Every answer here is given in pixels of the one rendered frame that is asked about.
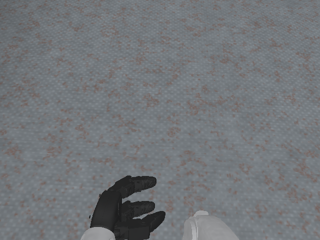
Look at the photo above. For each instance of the left robot hand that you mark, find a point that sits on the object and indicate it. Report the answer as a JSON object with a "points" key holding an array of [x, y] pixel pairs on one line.
{"points": [[112, 214]]}

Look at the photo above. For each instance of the left robot forearm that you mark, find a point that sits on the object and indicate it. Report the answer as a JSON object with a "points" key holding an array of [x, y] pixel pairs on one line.
{"points": [[98, 233]]}

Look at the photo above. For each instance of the robot right thigh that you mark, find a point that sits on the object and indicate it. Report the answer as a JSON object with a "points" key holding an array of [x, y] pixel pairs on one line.
{"points": [[207, 227]]}

